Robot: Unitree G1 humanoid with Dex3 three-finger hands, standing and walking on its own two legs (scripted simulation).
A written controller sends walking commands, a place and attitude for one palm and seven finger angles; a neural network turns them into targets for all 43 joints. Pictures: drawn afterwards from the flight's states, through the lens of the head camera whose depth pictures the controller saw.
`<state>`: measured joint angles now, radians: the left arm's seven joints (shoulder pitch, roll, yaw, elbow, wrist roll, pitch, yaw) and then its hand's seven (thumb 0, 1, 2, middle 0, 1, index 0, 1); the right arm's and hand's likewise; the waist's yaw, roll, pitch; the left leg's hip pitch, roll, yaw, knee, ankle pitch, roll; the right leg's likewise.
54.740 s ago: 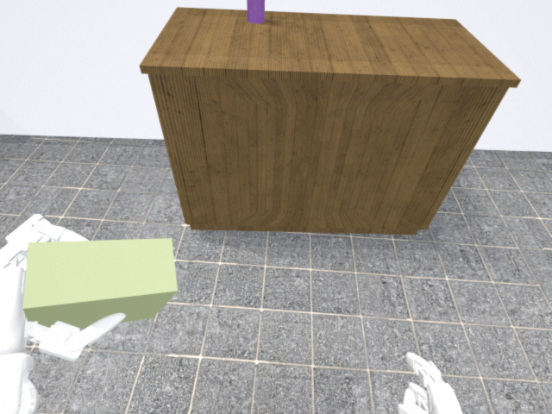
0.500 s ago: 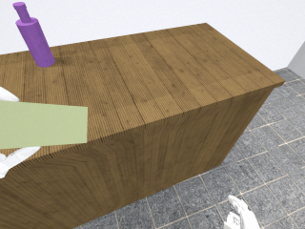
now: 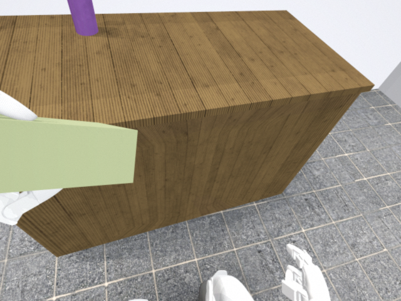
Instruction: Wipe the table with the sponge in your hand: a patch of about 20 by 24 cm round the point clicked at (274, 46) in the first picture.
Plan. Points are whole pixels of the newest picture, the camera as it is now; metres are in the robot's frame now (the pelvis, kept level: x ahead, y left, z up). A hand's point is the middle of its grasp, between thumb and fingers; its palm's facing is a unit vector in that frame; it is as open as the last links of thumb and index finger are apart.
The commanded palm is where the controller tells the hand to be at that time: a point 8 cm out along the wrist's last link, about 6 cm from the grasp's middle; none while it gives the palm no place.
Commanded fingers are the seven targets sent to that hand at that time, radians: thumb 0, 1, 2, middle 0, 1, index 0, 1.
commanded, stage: step back with the hand held close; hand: left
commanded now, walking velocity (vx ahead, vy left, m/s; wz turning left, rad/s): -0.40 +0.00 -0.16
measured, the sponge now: (78, 147) +0.26 +0.18 +0.23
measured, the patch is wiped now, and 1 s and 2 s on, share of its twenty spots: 0.90 0.90 0.90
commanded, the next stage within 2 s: stop stepping back and stand still in 0.02 s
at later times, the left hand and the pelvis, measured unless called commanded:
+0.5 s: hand out of the picture +0.07 +0.16 +0.27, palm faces +0.33 -0.84 -0.44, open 10.3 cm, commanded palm +0.03 +0.23 +0.30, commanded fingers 0.00 0.10 1.30 -1.20 -1.60 -1.20 -1.60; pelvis -0.16 -0.04 +0.00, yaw -6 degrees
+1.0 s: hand out of the picture -0.02 +0.12 +0.29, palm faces +0.38 -0.82 -0.43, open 10.3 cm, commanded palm -0.06 +0.19 +0.30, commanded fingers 0.00 0.10 1.30 -1.20 -1.60 -1.20 -1.60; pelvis -0.24 -0.08 +0.02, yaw -4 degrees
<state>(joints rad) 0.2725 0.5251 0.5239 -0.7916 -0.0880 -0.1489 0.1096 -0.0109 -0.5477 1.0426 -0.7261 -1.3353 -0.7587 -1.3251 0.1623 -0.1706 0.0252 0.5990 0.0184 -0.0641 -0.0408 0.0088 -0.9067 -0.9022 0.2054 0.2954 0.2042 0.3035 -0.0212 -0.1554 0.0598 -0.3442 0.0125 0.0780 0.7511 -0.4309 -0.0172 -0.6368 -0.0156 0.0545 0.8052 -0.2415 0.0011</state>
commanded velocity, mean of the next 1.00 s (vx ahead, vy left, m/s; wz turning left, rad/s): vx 0.19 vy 0.09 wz -0.01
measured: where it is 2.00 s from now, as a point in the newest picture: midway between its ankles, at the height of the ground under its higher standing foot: outside the picture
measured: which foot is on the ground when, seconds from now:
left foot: down 0.00-0.24, up 0.26-0.44, down 0.46-0.70, up 0.72-0.94, down 0.96-1.00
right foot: up 0.00-0.22, down 0.24-0.48, up 0.50-0.70, down 0.72-1.00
